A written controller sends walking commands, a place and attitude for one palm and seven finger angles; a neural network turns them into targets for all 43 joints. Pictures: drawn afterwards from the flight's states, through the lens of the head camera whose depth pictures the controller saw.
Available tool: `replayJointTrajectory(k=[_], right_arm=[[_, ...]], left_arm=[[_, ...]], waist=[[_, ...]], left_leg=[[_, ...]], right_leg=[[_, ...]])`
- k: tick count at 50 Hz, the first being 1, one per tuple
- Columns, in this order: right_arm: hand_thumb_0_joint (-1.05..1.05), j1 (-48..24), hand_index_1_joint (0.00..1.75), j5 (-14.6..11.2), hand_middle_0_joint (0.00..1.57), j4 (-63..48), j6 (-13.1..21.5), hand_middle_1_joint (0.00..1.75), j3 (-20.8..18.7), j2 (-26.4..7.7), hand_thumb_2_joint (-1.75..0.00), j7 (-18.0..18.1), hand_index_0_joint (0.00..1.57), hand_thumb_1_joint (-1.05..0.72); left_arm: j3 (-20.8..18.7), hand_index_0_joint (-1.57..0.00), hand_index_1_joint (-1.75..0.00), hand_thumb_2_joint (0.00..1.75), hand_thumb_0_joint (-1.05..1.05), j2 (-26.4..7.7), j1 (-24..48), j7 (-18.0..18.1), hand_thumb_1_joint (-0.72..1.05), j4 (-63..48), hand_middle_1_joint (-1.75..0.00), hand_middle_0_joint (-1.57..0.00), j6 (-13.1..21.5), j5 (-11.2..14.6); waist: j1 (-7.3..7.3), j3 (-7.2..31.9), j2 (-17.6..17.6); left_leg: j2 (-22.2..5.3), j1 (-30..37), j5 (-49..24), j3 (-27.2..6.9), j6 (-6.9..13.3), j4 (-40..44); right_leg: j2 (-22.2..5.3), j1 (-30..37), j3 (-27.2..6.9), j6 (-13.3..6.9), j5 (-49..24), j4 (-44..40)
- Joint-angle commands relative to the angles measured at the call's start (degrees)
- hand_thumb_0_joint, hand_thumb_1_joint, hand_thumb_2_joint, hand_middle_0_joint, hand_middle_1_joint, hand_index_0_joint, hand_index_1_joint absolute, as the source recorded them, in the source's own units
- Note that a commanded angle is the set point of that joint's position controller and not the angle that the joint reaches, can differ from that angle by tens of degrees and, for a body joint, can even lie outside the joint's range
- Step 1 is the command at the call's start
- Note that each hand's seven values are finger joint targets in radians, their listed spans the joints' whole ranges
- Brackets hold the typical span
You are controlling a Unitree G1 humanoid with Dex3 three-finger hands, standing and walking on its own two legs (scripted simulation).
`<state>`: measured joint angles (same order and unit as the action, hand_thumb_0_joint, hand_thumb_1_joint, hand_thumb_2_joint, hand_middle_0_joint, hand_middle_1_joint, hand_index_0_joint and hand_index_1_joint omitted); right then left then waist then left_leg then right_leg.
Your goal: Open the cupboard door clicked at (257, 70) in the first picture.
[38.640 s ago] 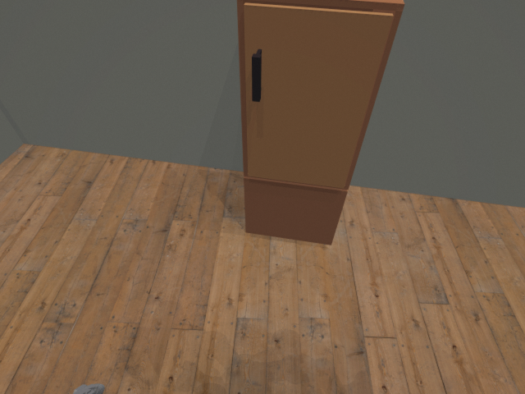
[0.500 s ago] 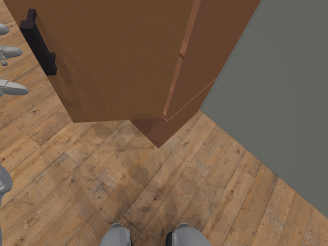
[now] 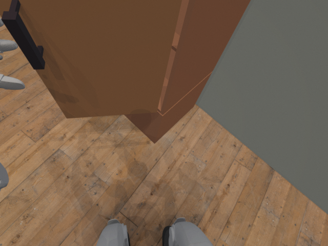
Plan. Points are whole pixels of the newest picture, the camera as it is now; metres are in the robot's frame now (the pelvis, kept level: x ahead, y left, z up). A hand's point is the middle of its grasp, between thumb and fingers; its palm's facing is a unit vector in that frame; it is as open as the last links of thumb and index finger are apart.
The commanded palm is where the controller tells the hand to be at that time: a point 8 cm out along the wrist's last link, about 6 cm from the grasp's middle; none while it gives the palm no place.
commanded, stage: slide the fingers in behind the handle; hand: left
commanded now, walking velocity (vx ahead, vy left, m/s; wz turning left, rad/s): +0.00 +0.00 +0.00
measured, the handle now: (28, 37) +0.56 +0.26 +0.11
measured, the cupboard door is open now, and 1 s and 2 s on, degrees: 52 52 52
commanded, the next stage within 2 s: close the thumb around the handle in 1.40 s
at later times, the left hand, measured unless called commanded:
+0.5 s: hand (20, 56) +0.51 +0.27 +0.10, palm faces +0.04 -1.00 +0.01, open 14.0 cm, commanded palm +0.49 +0.31 +0.10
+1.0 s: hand (38, 56) +0.51 +0.23 +0.10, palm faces +0.06 -1.00 -0.01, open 13.9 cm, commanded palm +0.48 +0.28 +0.10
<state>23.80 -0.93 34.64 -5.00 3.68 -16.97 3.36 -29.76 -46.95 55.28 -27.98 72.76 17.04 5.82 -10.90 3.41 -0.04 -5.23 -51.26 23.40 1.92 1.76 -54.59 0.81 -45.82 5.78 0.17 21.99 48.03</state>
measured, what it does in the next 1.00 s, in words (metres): stands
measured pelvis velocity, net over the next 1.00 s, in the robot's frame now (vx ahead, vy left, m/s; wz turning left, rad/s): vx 0.01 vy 0.00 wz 0.00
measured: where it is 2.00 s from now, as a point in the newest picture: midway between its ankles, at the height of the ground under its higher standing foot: outside the picture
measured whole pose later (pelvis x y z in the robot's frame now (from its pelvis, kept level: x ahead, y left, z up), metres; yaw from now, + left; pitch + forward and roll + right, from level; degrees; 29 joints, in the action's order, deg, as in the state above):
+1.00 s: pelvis +0.01 +0.00 +0.00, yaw +0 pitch +18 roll -3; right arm 23.4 -0.4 35.2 -4.6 2.4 -15.5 1.1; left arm -25.5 -34.7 51.2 -17.6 67.9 18.9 5.7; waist -10.0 4.6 -0.9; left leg -4.8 -47.1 23.6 2.9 1.5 -52.7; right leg 0.5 -42.7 4.7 0.1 22.7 47.6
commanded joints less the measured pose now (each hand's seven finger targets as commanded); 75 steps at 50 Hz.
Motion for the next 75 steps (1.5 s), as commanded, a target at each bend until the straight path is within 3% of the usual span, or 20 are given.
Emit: replayJointTrajectory(k=[1,5,9,12,17,20,22,25,29,33,36,40,43,49,53,57,60,64,66,75], right_arm=[[0.00,10.3,0.30,0.4,0.20,-2.4,0.6,0.30,-4.4,-11.4,-0.90,0.6,0.20,-0.90],[0.00,10.1,0.30,0.2,0.20,-2.9,0.3,0.30,-4.3,-11.3,-0.90,0.5,0.20,-0.90],[0.00,10.5,0.30,0.5,0.20,-2.9,0.2,0.30,-4.9,-11.0,-0.90,0.0,0.20,-0.90],[0.00,9.9,0.30,0.2,0.20,-2.6,0.2,0.30,-4.7,-11.0,-0.90,0.0,0.20,-0.90],[0.00,9.9,0.30,0.4,0.20,-2.3,0.4,0.30,-4.8,-10.7,-0.90,-0.1,0.20,-0.90],[0.00,10.2,0.30,0.7,0.20,-1.8,0.7,0.30,-5.1,-10.7,-0.90,-0.2,0.20,-0.90],[0.00,10.0,0.30,0.6,0.20,-1.7,0.7,0.30,-4.9,-10.7,-0.90,-0.3,0.20,-0.90],[0.00,9.9,0.30,0.7,0.20,-2.0,0.7,0.30,-4.9,-10.5,-0.90,-0.4,0.20,-0.90],[0.00,10.0,0.30,0.9,0.20,-1.9,0.7,0.30,-5.3,-10.0,-0.90,-1.0,0.20,-0.90],[0.00,9.8,0.30,0.8,0.20,-2.0,0.4,0.30,-5.4,-10.1,-0.90,-1.2,0.20,-0.90],[0.00,9.1,0.30,0.6,0.20,-1.9,0.5,0.30,-5.4,-9.9,-0.90,-1.2,0.20,-0.90],[0.00,9.0,0.30,0.8,0.20,-1.7,0.8,0.30,-5.5,-9.6,-0.90,-1.4,0.20,-0.90],[0.00,9.2,0.30,0.9,0.20,-1.7,1.0,0.30,-5.3,-9.8,-0.90,-1.3,0.20,-0.90],[0.00,8.8,0.30,0.7,0.20,-2.3,1.2,0.30,-5.4,-9.4,-0.90,-1.5,0.20,-0.90],[0.00,8.5,0.30,0.6,0.20,-2.1,1.2,0.30,-5.3,-9.4,-0.90,-1.4,0.20,-0.90],[0.00,8.5,0.30,0.5,0.20,-1.8,1.4,0.30,-5.4,-9.7,-0.90,-1.2,0.20,-0.90],[0.00,8.4,0.30,0.5,0.20,-1.6,1.5,0.30,-5.5,-9.3,-0.90,-1.3,0.20,-0.90],[0.00,8.2,0.30,0.4,0.20,-1.6,1.4,0.30,-5.4,-9.9,-0.90,-1.0,0.20,-0.90],[0.00,8.0,0.30,0.3,0.20,-1.5,1.5,0.30,-5.2,-9.6,-0.90,-0.9,0.20,-0.90],[0.00,8.6,0.30,0.7,0.20,-1.0,1.9,0.30,-5.4,-9.7,-0.90,-1.1,0.20,-0.90]], left_arm=[[-2.5,-0.30,-1.20,0.30,0.00,-17.8,21.8,0.3,-0.50,-13.5,-1.20,-0.30,3.4,1.9],[-3.0,-0.30,-1.20,0.30,0.00,-18.6,21.4,1.2,-0.50,-12.7,-1.20,-0.30,2.7,1.4],[-3.0,-0.30,-1.20,0.30,0.00,-16.7,20.4,1.9,-0.50,-17.0,-1.20,-0.30,4.3,1.9],[-1.1,-0.30,-1.20,0.30,0.00,-14.3,20.7,1.9,-0.50,-14.3,-1.20,-0.30,3.6,2.2],[2.5,-0.30,-1.20,0.30,0.00,-9.2,22.2,3.3,-0.50,-14.9,-1.20,-0.30,3.5,1.9],[1.2,-0.30,-1.20,0.30,0.00,-9.2,22.8,4.4,-0.50,-16.9,-1.20,-0.30,4.4,2.5],[1.2,-0.30,-1.20,0.30,0.00,-9.2,22.0,5.0,-0.50,-14.0,-1.20,-0.30,3.7,2.2],[0.5,-0.30,-1.20,0.30,0.00,-10.5,22.5,6.2,-0.50,-15.3,-1.20,-0.30,4.2,0.9],[1.8,-0.30,-1.20,0.30,0.00,-7.1,22.2,7.2,-0.50,-19.3,-1.20,-0.30,5.5,1.3],[1.3,-0.30,-1.20,0.30,0.00,-5.9,19.4,7.3,-0.50,-17.5,-1.20,-0.30,4.9,2.4],[3.3,-0.30,-1.20,0.30,0.00,-4.1,20.7,8.0,-0.50,-17.2,-1.20,-0.30,4.3,1.9],[3.8,-0.30,-1.20,0.30,0.00,-2.6,21.7,9.4,-0.50,-18.7,-1.20,-0.30,5.4,1.8],[2.9,-0.30,-1.20,0.30,0.00,-3.5,21.6,10.0,-0.50,-16.9,-1.20,-0.30,5.5,1.7],[1.7,-0.30,-1.20,0.30,0.00,-4.6,19.5,10.5,-0.50,-18.0,-1.20,-0.30,6.3,1.4],[3.3,-0.30,-1.20,0.30,0.00,-3.0,20.8,10.4,-0.50,-17.9,-1.20,-0.30,6.4,1.4],[2.0,-0.30,-1.20,0.30,0.00,-5.1,21.0,10.1,-0.50,-18.2,-1.20,-0.30,6.5,1.4],[4.3,-0.30,-1.20,0.30,0.00,-1.4,20.3,9.7,-0.50,-18.3,-1.20,-0.30,6.7,2.0],[2.5,-0.30,-1.20,0.30,0.00,-4.7,20.3,9.6,-0.50,-16.7,-1.20,-0.30,6.2,1.9],[4.5,-0.30,-1.20,0.30,0.00,-2.5,21.2,9.6,-0.50,-15.8,-1.20,-0.30,5.8,1.7],[5.1,-0.30,-1.20,0.30,0.00,-1.3,23.2,10.0,-0.50,-16.4,-1.20,-0.30,6.2,1.6]], waist=[[1.29,28.1,-13.1],[1.27,26.4,-11.4],[1.83,30.2,-13.4],[0.66,25.2,-11.6],[-0.02,24.3,-11.9],[0.64,27.8,-13.7],[0.29,25.3,-9.7],[1.02,26.7,-11.7],[1.48,30.1,-14.1],[1.47,27.7,-10.0],[0.91,24.9,-10.4],[0.95,26.5,-11.0],[0.88,25.3,-8.3],[2.19,28.1,-9.4],[1.24,25.4,-9.2],[1.73,26.7,-9.0],[1.32,26.7,-9.3],[1.32,24.6,-7.9],[0.66,23.5,-8.5],[0.30,25.3,-9.3]], left_leg=[[2.5,27.1,-23.0,-4.9,0.1,5.4],[2.7,23.9,-21.4,-4.4,0.5,5.7],[2.4,29.3,-26.3,-4.7,0.0,5.5],[2.5,26.1,-22.2,-4.4,0.3,6.0],[2.2,28.6,-22.1,-5.4,-0.1,6.7],[2.1,31.7,-25.7,-5.8,-0.5,6.2],[2.3,28.0,-23.2,-5.4,-0.1,6.3],[2.4,28.5,-24.9,-5.4,-0.3,6.1],[1.9,33.6,-31.9,-5.9,-0.9,5.5],[2.2,30.7,-28.8,-5.3,-0.4,6.1],[2.3,29.3,-25.4,-5.2,-0.3,6.9],[2.4,30.8,-25.6,-5.3,-0.5,6.7],[2.7,27.9,-23.2,-5.0,-0.1,6.8],[3.0,27.7,-24.4,-4.1,-0.1,6.6],[3.0,26.5,-21.7,-3.9,0.1,6.9],[3.2,25.9,-20.6,-3.7,0.2,7.1],[3.1,27.7,-22.5,-3.9,0.1,7.0],[3.3,24.7,-19.5,-3.5,0.4,7.3],[3.3,24.7,-18.2,-3.6,0.4,7.5],[2.9,27.6,-20.4,-4.7,0.0,7.0]], right_leg=[[3.0,4.9,-2.9,-0.8,-15.4,-4.7],[3.0,6.8,-3.2,-0.6,-16.0,-4.8],[3.3,6.3,-2.7,-0.8,-18.0,-4.5],[3.2,5.4,-2.8,-0.7,-16.1,-5.2],[3.0,2.3,-2.2,-0.8,-13.8,-5.4],[3.0,2.4,-2.2,-1.0,-15.4,-4.8],[3.0,3.8,-2.3,-0.8,-15.1,-5.0],[2.7,4.4,-2.4,-0.9,-16.5,-4.4],[3.0,4.0,-2.1,-0.9,-18.9,-3.9],[3.2,6.0,-2.1,-1.0,-18.9,-4.5],[2.9,5.0,-2.1,-0.9,-17.1,-4.9],[2.9,4.8,-2.2,-1.0,-17.0,-4.9],[2.8,6.4,-2.5,-1.0,-16.8,-4.7],[2.7,9.4,-3.1,-0.9,-19.5,-4.5],[2.7,8.6,-3.2,-0.9,-17.9,-5.0],[2.5,9.9,-3.7,-0.7,-17.8,-5.2],[2.6,8.7,-3.3,-0.8,-18.5,-5.1],[2.4,9.5,-3.9,-0.6,-17.4,-5.7],[2.4,8.2,-3.7,-0.6,-15.9,-5.8],[2.5,5.7,-3.1,-0.7,-15.4,-5.2]])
